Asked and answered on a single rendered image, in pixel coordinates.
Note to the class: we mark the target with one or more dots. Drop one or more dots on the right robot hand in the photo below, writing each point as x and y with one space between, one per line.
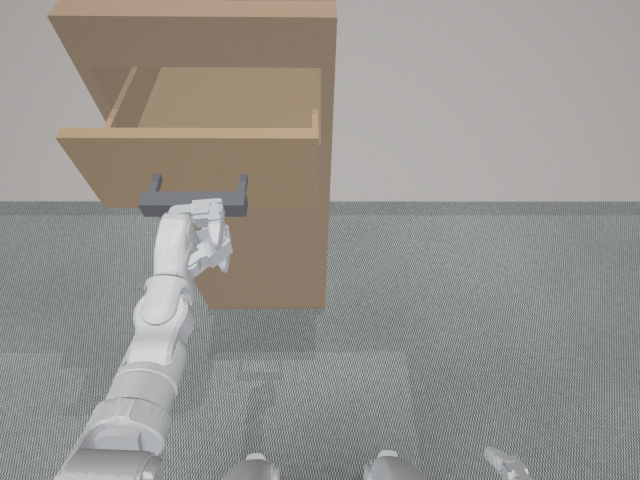
511 468

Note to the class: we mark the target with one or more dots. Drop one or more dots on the left robot hand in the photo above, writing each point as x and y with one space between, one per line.
177 238

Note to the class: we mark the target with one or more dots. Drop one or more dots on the robot right thigh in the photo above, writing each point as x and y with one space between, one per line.
392 468

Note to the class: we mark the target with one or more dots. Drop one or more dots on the left robot shin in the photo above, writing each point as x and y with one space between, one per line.
255 456

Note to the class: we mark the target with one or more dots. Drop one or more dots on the robot left forearm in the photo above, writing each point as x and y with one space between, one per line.
135 412

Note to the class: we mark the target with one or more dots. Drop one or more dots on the drawer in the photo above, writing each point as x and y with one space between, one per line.
200 128

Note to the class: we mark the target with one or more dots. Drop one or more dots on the handle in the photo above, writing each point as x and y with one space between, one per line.
154 203

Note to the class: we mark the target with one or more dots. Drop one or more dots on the cabinet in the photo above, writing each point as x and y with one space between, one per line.
279 258

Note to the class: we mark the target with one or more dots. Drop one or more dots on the robot left upper arm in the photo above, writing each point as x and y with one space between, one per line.
108 464

